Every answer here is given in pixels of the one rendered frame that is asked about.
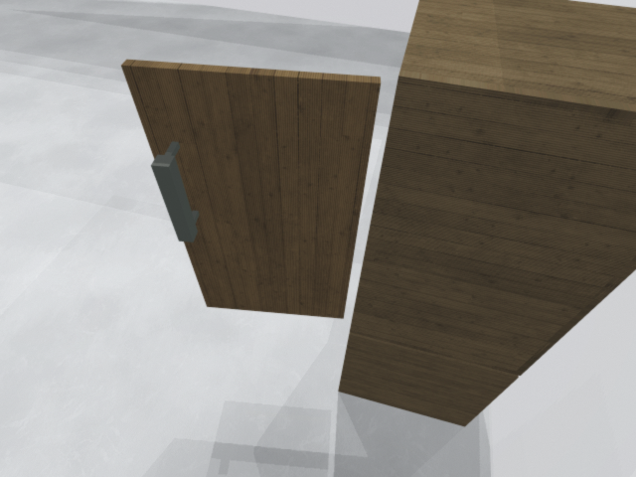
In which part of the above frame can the handle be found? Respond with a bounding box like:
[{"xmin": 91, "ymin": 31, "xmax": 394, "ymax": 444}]
[{"xmin": 151, "ymin": 141, "xmax": 199, "ymax": 242}]

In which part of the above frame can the cupboard door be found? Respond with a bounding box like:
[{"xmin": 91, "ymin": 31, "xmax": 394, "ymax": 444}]
[{"xmin": 121, "ymin": 60, "xmax": 381, "ymax": 319}]

